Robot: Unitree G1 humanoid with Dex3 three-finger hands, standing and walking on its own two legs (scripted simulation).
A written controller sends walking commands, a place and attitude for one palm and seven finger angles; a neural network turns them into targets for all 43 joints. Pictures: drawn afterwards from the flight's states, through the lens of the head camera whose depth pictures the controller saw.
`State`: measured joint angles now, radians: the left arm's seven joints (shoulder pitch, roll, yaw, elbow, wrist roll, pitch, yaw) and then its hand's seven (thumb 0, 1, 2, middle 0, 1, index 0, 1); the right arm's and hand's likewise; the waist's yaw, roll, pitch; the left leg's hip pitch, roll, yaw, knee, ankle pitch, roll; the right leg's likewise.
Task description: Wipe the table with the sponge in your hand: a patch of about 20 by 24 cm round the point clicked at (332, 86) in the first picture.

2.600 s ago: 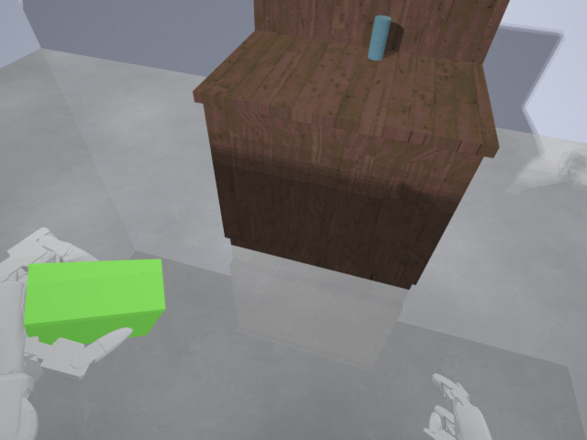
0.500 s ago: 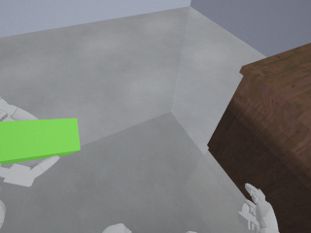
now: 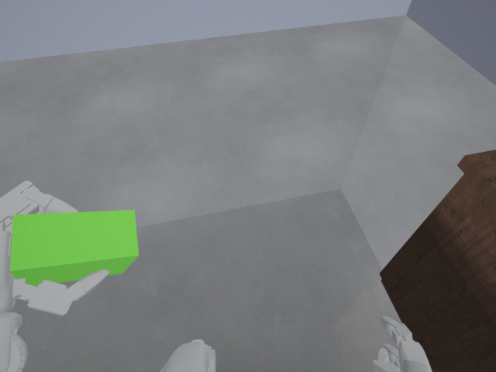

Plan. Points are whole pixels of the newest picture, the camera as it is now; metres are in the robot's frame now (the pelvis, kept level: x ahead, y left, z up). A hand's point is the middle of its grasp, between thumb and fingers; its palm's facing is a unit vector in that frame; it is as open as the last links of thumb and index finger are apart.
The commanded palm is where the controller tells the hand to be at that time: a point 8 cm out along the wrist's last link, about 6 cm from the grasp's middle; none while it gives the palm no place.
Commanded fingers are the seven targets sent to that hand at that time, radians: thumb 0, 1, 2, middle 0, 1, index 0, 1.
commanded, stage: walk to a spot facing it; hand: left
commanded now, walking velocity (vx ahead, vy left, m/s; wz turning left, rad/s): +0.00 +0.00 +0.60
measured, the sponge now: (94, 247) +0.23 +0.20 +0.15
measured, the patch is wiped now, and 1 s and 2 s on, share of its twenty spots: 0.00 0.00 0.00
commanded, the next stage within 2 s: none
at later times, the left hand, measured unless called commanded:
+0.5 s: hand (15, 310) +0.15 +0.24 +0.17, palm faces +0.63 -0.63 -0.46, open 9.7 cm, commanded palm +0.10 +0.26 +0.18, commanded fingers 0.00 0.10 1.30 -1.20 -1.60 -1.20 -1.60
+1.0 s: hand out of the picture +0.01 +0.24 +0.18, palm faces +0.78 -0.49 -0.39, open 9.8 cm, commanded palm -0.05 +0.25 +0.18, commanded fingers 0.00 0.10 1.30 -1.20 -1.60 -1.20 -1.60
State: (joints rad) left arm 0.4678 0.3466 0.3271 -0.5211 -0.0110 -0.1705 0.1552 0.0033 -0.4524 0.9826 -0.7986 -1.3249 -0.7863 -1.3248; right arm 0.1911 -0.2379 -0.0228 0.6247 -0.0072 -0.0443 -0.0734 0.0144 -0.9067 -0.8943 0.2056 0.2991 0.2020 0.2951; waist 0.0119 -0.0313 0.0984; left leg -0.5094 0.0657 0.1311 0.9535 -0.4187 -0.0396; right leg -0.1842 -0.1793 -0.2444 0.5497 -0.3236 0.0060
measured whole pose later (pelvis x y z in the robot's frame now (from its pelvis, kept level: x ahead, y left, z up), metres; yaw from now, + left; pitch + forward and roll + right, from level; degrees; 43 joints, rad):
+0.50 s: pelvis +0.02 -0.05 -0.02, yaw +16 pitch -2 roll +0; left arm 0.46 0.37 0.36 -0.52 -0.04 -0.13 0.14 0.00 -0.45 0.98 -0.80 -1.32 -0.79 -1.33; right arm 0.21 -0.16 0.03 0.62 0.01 -0.08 -0.05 0.01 -0.90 -0.89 0.21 0.30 0.20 0.30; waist 0.05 0.06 0.07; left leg -0.52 0.02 -0.05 0.91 -0.39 -0.04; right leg -0.28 -0.06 -0.14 0.63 -0.30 -0.01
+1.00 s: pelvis -0.03 -0.07 +0.00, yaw +33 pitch -1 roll -3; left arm 0.49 0.37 0.36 -0.56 -0.03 -0.19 0.14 0.00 -0.45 0.99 -0.80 -1.33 -0.78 -1.33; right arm 0.24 -0.15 0.01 0.59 0.02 -0.10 -0.04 0.01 -0.91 -0.89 0.20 0.30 0.20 0.29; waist 0.00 0.01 0.02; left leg -0.30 0.04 -0.04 0.52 -0.21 0.02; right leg -0.46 -0.06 -0.10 1.00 -0.42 0.08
